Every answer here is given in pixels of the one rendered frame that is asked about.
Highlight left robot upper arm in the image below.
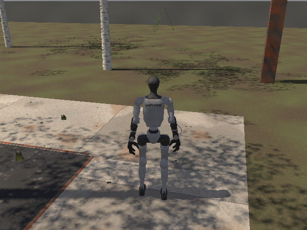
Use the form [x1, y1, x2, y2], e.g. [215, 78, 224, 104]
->
[132, 97, 143, 124]

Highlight left robot forearm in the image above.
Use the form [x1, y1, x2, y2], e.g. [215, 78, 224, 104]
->
[129, 118, 138, 142]

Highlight right robot upper arm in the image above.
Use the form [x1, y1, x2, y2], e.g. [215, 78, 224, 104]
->
[164, 97, 175, 123]

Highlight robot left thigh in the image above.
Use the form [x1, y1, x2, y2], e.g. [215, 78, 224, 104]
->
[137, 134, 147, 167]

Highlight right robot shin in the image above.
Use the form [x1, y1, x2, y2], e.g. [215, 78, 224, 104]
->
[161, 161, 168, 194]

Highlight right robot forearm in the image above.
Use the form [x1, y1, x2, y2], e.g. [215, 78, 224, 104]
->
[170, 117, 179, 140]

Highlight robot right hand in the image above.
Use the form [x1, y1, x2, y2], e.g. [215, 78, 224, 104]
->
[169, 139, 180, 152]

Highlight robot left hand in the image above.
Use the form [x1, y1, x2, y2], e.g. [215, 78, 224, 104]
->
[128, 141, 139, 155]

